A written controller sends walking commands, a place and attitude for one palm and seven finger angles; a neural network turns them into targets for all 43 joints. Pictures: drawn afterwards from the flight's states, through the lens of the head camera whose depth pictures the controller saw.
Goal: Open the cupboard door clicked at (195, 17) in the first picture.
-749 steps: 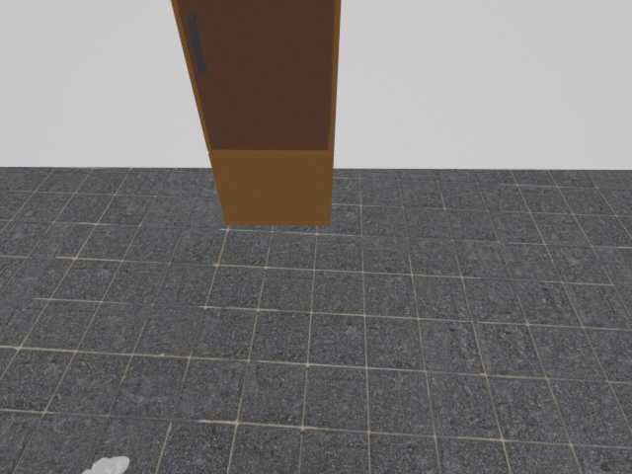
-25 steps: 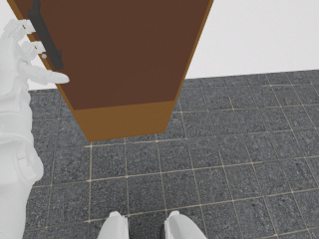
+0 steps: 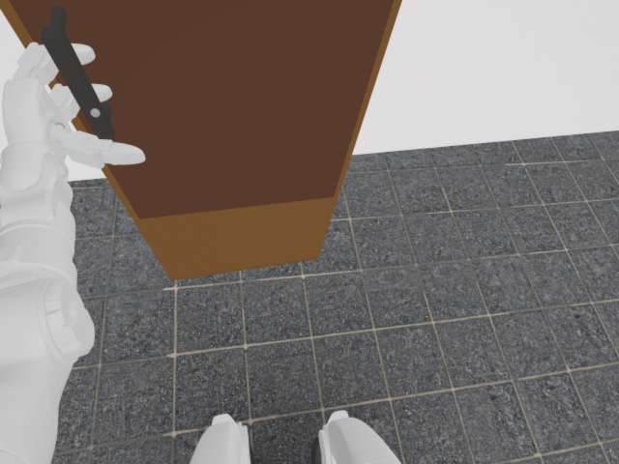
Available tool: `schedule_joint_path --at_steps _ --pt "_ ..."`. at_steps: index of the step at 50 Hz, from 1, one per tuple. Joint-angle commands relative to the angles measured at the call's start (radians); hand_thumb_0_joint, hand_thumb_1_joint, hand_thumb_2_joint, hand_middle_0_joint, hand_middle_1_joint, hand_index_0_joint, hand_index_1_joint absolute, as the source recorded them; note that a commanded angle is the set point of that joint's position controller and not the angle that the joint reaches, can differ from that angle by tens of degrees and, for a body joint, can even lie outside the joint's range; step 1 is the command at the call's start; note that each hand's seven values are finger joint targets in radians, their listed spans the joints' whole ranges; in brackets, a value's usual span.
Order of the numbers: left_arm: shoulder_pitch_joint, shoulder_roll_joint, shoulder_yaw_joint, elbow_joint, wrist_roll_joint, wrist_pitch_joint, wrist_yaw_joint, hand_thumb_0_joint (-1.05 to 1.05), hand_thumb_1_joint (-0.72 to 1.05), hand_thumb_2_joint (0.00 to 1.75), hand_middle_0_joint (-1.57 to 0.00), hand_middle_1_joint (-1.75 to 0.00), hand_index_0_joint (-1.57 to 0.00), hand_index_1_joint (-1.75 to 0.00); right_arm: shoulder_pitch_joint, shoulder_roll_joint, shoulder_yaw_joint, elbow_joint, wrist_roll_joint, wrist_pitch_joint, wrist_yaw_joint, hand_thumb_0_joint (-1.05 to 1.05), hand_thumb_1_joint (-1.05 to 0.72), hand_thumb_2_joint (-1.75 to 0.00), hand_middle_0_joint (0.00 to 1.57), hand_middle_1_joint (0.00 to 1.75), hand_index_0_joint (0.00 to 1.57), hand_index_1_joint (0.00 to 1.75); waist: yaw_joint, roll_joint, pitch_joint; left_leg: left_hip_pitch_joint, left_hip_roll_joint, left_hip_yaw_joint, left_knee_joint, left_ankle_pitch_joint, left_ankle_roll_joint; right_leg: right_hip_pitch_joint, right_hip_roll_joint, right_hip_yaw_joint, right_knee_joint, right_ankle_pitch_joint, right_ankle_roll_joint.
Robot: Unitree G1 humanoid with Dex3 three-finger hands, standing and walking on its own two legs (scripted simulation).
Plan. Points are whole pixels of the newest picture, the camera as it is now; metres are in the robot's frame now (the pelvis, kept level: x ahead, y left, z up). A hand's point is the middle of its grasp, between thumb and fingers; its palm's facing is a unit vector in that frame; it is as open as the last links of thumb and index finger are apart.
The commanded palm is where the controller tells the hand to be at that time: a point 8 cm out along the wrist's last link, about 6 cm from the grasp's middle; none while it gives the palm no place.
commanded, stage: slide the fingers in behind the handle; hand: left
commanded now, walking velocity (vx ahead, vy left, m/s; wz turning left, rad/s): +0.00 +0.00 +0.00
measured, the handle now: (84, 80) +0.58 +0.23 +0.10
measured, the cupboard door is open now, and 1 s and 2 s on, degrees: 0 0 34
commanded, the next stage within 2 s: close the thumb around the handle in 0.20 s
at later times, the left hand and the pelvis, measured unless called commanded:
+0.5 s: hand (104, 110) +0.53 +0.20 +0.10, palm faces +0.10 -0.99 +0.00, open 12.9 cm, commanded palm +0.51 +0.24 +0.09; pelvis +0.00 +0.00 +0.00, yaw +0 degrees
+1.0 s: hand (104, 114) +0.53 +0.20 +0.10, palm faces +0.10 -1.00 -0.01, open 5.5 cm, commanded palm +0.50 +0.24 +0.09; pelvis +0.00 +0.00 +0.00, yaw +0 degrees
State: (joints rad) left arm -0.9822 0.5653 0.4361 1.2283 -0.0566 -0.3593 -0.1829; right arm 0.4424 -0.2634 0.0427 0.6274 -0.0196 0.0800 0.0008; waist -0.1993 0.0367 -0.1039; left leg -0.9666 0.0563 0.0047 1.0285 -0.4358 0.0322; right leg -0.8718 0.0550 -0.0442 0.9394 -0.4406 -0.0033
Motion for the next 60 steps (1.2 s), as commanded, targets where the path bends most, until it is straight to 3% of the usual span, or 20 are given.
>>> schedule_joint_path --at_steps 1,4,7,15,18,22,24,26,28,30,32,40,43,47,50,53,55,56,58,60 --pt "-0.477 0.232 -0.013 -0.188 -0.022 -0.061 -0.004 0.0 -0.5 0.3 -0.3 -1.2 -0.3 -1.2 0.174 -0.194 -0.069 -0.032 0.0 -0.016 -0.016 0.0 -0.9 -0.9 0.2 0.3 0.2 0.3 -0.022 0.113 -0.427 0.436 -0.019 -0.068 -0.099 0.36 0.002 0.082 0.02 0.01 -0.115 0.298 -0.011" --pt "-0.493 0.241 -0.007 -0.212 -0.023 -0.071 -0.001 0.0 -0.5 0.3 -0.3 -1.2 -0.3 -1.2 0.173 -0.195 -0.072 -0.027 -0.002 -0.02 -0.017 0.0 -0.9 -0.9 0.2 0.3 0.2 0.3 -0.011 0.14 -0.465 0.473 -0.015 -0.078 -0.097 0.375 -0.004 0.069 0.019 0.008 -0.11 0.291 -0.014" --pt "-0.512 0.194 -0.042 -0.199 -0.023 -0.073 0.0 0.0 -0.5 0.3 -0.3 -1.2 -0.3 -1.2 0.171 -0.191 -0.072 -0.018 -0.003 -0.025 -0.015 0.0 -0.9 -0.9 0.2 0.3 0.2 0.3 -0.027 0.15 -0.461 0.492 -0.014 -0.082 -0.089 0.386 -0.004 0.036 0.018 0.006 -0.106 0.289 -0.013" --pt "-0.493 0.259 0.005 -0.204 -0.009 -0.067 0.021 0.0 -0.5 0.3 -0.3 -1.2 -0.3 -1.2 0.167 -0.196 -0.07 -0.033 -0.005 -0.023 -0.016 0.0 -0.9 -0.9 0.2 0.3 0.2 0.3 -0.009 0.128 -0.48 0.45 -0.02 -0.07 -0.089 0.377 -0.001 0.088 0.015 0.013 -0.103 0.307 -0.011" --pt "-0.5 0.215 -0.028 -0.209 -0.008 -0.075 0.019 0.0 -0.33 0.37 -0.31 -1.22 -0.31 -1.22 0.168 -0.19 -0.07 -0.03 -0.004 -0.022 -0.013 0.0 -0.9 -0.9 0.2 0.3 0.2 0.3 -0.018 0.143 -0.476 0.474 -0.017 -0.075 -0.086 0.404 -0.005 0.066 0.016 0.008 -0.099 0.32 -0.011" --pt "-0.474 0.237 0.006 -0.229 -0.017 -0.079 0.02 0.0 -0.11 0.47 -0.33 -1.24 -0.33 -1.24 0.171 -0.191 -0.075 -0.029 -0.006 -0.02 -0.012 0.0 -0.9 -0.9 0.2 0.3 0.2 0.3 0.002 0.148 -0.524 0.494 -0.019 -0.071 -0.083 0.438 -0.006 0.097 0.018 0.01 -0.096 0.351 -0.012" --pt "-0.447 0.224 -0.011 -0.184 -0.014 -0.062 0.016 0.0 0.0 0.52 -0.34 -1.25 -0.34 -1.25 0.17 -0.19 -0.071 -0.032 -0.001 -0.014 -0.012 0.0 -0.9 -0.9 0.2 0.3 0.2 0.3 -0.007 0.112 -0.457 0.442 -0.02 -0.066 -0.092 0.399 -0.001 0.101 0.018 0.011 -0.105 0.339 -0.009" --pt "-0.49 0.21 -0.025 -0.198 -0.013 -0.062 0.019 0.0 0.12 0.56 -0.34 -1.27 -0.34 -1.27 0.17 -0.19 -0.071 -0.029 -0.003 -0.017 -0.014 0.0 -0.9 -0.9 0.2 0.3 0.2 0.3 -0.019 0.117 -0.442 0.439 -0.021 -0.067 -0.089 0.374 0.003 0.082 0.017 0.013 -0.109 0.316 -0.01" --pt "-0.496 0.245 -0.003 -0.188 -0.014 -0.061 0.022 0.0 0.23 0.61 -0.35 -1.28 -0.35 -1.28 0.17 -0.193 -0.069 -0.028 -0.002 -0.017 -0.018 0.0 -0.9 -0.9 0.2 0.3 0.2 0.3 -0.018 0.114 -0.444 0.427 -0.021 -0.065 -0.093 0.366 0.002 0.094 0.016 0.016 -0.112 0.315 -0.008" --pt "-0.491 0.279 0.022 -0.221 -0.014 -0.076 0.019 0.0 0.34 0.66 -0.36 -1.29 -0.36 -1.29 0.172 -0.193 -0.071 -0.032 -0.003 -0.02 -0.019 0.0 -0.9 -0.9 0.2 0.3 0.2 0.3 -0.002 0.122 -0.494 0.436 -0.023 -0.063 -0.09 0.387 0.002 0.128 0.015 0.021 -0.105 0.339 -0.01" --pt "-0.473 0.249 0.008 -0.241 -0.015 -0.091 0.014 0.0 0.45 0.71 -0.37 -1.3 -0.37 -1.3 0.173 -0.186 -0.073 -0.03 -0.006 -0.021 -0.015 0.0 -0.9 -0.9 0.2 0.3 0.2 0.3 0.003 0.158 -0.525 0.483 -0.021 -0.064 -0.084 0.442 -0.003 0.118 0.016 0.016 -0.097 0.373 -0.012" --pt "-0.466 0.214 -0.021 -0.202 -0.027 -0.061 0.006 0.0 0.9 0.9 -0.4 -1.35 -0.4 -1.35 0.165 -0.192 -0.074 -0.03 0.002 -0.015 -0.018 0.0 -0.9 -0.9 0.2 0.3 0.2 0.3 -0.012 0.122 -0.44 0.451 -0.02 -0.066 -0.102 0.364 -0.001 0.085 0.018 0.012 -0.118 0.307 -0.01" --pt "-0.509 0.235 -0.008 -0.211 -0.022 -0.075 0.018 0.0 0.9 0.9 -0.4 -1.35 -0.4 -1.35 0.168 -0.194 -0.073 -0.022 -0.002 -0.02 -0.02 0.0 -0.9 -0.9 0.2 0.3 0.2 0.3 -0.021 0.115 -0.452 0.452 -0.019 -0.073 -0.097 0.361 0.001 0.075 0.016 0.013 -0.113 0.296 -0.009" --pt "-0.491 0.236 -0.005 -0.228 -0.017 -0.093 0.019 0.0 0.9 0.9 -0.4 -1.35 -0.4 -1.35 0.168 -0.193 -0.075 -0.019 -0.006 -0.023 -0.015 0.0 -0.9 -0.9 0.2 0.3 0.2 0.3 -0.008 0.149 -0.5 0.493 -0.017 -0.076 -0.087 0.408 -0.005 0.074 0.016 0.011 -0.101 0.319 -0.013" --pt "-0.456 0.249 0.008 -0.199 -0.02 -0.077 0.017 0.0 0.9 0.9 -0.4 -1.35 -0.4 -1.35 0.16 -0.195 -0.072 -0.031 -0.001 -0.019 -0.018 0.0 -0.9 -0.9 0.2 0.3 0.2 0.3 0.0 0.127 -0.473 0.452 -0.022 -0.066 -0.096 0.381 -0.003 0.102 0.016 0.014 -0.108 0.318 -0.011" --pt "-0.485 0.233 -0.011 -0.195 -0.017 -0.075 0.018 0.0 0.9 0.9 -0.4 -1.35 -0.4 -1.35 0.16 -0.193 -0.071 -0.026 -0.001 -0.02 -0.02 0.0 -0.9 -0.9 0.2 0.3 0.2 0.3 -0.018 0.118 -0.459 0.447 -0.02 -0.068 -0.091 0.379 -0.001 0.088 0.015 0.013 -0.108 0.321 -0.008" --pt "-0.486 0.26 0.006 -0.197 -0.017 -0.072 0.018 0.0 0.9 0.9 -0.4 -1.35 -0.4 -1.35 0.16 -0.197 -0.069 -0.029 -0.001 -0.019 -0.022 0.0 -0.9 -0.9 0.2 0.3 0.2 0.3 -0.012 0.123 -0.449 0.435 -0.02 -0.066 -0.098 0.351 -0.001 0.092 0.015 0.015 -0.114 0.299 -0.009" --pt "-0.492 0.219 -0.019 -0.19 -0.02 -0.071 0.019 0.0 0.9 0.9 -0.4 -1.35 -0.4 -1.35 0.165 -0.192 -0.068 -0.028 -0.002 -0.021 -0.02 0.0 -0.9 -0.9 0.2 0.3 0.2 0.3 -0.019 0.113 -0.452 0.436 -0.023 -0.068 -0.095 0.354 0.002 0.087 0.017 0.015 -0.111 0.3 -0.01" --pt "-0.442 0.217 -0.01 -0.208 -0.022 -0.075 0.017 0.0 0.9 0.9 -0.4 -1.35 -0.4 -1.35 0.161 -0.192 -0.074 -0.033 -0.003 -0.021 -0.018 0.0 -0.9 -0.9 0.2 0.3 0.2 0.3 0.002 0.141 -0.491 0.475 -0.02 -0.069 -0.096 0.392 -0.005 0.089 0.015 0.01 -0.105 0.319 -0.012" --pt "-0.396 0.198 -0.015 -0.221 -0.031 -0.073 0.013 0.0 0.9 0.9 -0.4 -1.35 -0.4 -1.35 0.156 -0.19 -0.074 -0.04 -0.002 -0.02 -0.013 0.0 -0.9 -0.9 0.2 0.3 0.2 0.3 0.016 0.13 -0.481 0.477 -0.02 -0.067 -0.104 0.397 -0.008 0.103 0.018 0.005 -0.106 0.321 -0.014"
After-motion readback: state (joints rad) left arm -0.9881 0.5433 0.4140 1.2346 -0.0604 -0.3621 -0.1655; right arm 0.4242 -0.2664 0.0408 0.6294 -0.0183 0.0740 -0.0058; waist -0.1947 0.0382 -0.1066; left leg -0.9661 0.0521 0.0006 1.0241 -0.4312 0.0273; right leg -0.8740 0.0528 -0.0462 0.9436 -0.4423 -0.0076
